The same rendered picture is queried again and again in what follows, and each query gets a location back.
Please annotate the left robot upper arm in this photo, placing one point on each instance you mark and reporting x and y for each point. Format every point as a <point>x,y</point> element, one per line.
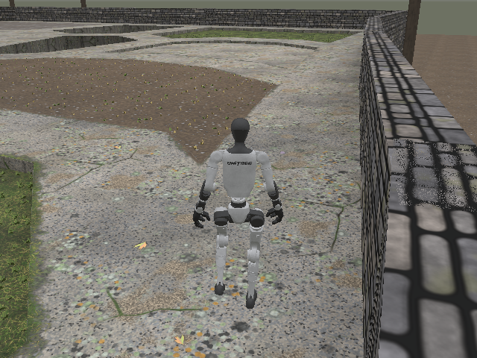
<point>215,158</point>

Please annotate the left robot foot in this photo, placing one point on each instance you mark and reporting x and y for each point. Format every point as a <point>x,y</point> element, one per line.
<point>219,289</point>

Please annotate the right robot hand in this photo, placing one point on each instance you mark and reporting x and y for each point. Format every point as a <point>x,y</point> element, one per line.
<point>272,212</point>

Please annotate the left robot forearm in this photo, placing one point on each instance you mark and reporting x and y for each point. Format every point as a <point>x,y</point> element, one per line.
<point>202,200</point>

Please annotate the left robot hand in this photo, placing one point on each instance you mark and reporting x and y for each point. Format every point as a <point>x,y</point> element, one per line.
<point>196,217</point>

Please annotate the right robot forearm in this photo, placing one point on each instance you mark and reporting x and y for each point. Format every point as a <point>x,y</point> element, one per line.
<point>275,199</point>

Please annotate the robot torso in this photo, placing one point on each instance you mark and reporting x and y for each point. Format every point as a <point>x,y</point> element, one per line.
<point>239,171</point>

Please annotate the right robot upper arm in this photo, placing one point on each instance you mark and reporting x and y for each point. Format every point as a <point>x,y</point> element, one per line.
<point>267,173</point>

